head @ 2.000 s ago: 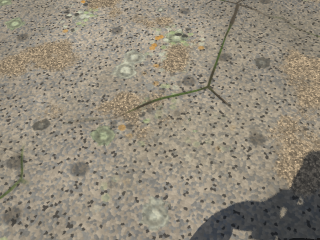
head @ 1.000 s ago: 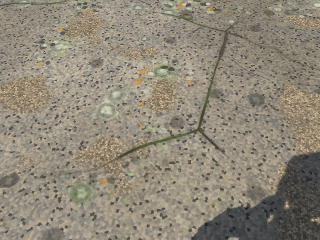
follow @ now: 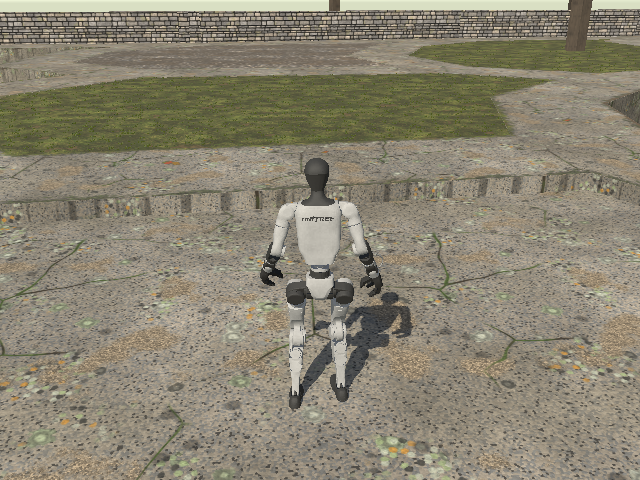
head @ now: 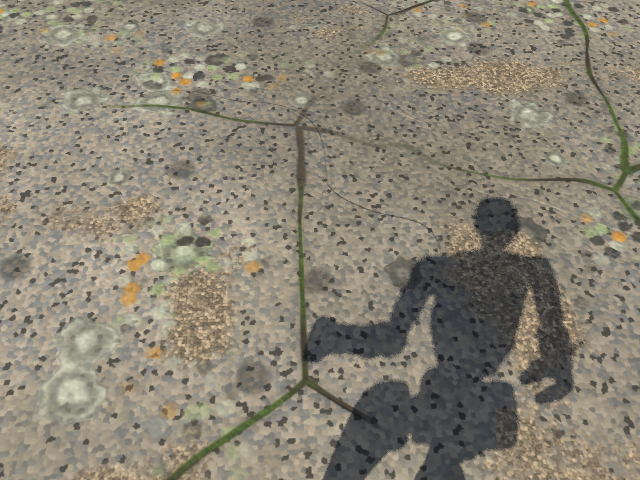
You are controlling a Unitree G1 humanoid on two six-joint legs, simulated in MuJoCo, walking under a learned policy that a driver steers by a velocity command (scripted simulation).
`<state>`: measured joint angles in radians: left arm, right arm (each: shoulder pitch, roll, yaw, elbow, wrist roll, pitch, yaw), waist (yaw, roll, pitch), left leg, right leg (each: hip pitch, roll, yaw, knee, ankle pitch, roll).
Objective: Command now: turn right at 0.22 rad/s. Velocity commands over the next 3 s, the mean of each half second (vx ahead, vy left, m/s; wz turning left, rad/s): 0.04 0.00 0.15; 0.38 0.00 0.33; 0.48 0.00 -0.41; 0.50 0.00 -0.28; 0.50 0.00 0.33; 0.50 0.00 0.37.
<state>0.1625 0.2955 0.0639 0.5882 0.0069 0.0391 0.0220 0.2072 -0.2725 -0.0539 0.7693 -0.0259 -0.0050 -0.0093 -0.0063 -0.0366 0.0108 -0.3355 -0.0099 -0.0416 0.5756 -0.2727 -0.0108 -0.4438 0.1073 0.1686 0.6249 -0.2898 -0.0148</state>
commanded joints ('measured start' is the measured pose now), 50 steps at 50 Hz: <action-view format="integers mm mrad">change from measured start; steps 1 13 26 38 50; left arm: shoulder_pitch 15 42 21 -38 -293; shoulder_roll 151 91 169 101 37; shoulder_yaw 45 35 67 39 -8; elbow -76 13 31 10 -31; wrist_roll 1 -14 -26 4 -35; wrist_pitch -27 -20 -68 -151 -152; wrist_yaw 5 18 4 -33 -93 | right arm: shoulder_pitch -51 2 -83 110 255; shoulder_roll -161 -177 -89 -159 -167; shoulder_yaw -36 -43 -30 -32 -29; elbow -96 -70 -150 -127 -3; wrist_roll -28 59 54 24 35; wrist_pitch -26 6 11 -60 -60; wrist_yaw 0 -9 51 9 -2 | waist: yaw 17 -4 23 -14 -105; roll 262 202 -126 128 111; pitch -32 -78 14 32 114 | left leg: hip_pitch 32 148 -73 254 399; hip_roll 362 174 42 199 235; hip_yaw -426 -273 102 -315 -90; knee -306 -142 173 -402 -399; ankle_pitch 203 456 -146 52 350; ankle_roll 273 159 37 247 194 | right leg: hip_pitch -62 278 231 -322 -258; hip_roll -33 -95 -364 -188 -139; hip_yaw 5 -123 -54 -122 -196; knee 308 -247 -389 375 -107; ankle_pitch -283 144 -98 150 361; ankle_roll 36 51 -136 31 -25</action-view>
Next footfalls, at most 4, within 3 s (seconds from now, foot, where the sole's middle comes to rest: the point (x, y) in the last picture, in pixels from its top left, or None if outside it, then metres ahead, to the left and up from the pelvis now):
0.26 right None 0.02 -0.13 -0.76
0.60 left None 0.04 0.15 -0.76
1.10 right None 0.44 0.07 -0.76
1.56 left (172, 390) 0.67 0.33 -0.76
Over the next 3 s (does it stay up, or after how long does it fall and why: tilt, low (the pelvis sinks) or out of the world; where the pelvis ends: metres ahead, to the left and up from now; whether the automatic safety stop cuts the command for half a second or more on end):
stays up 1.25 0.23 0.02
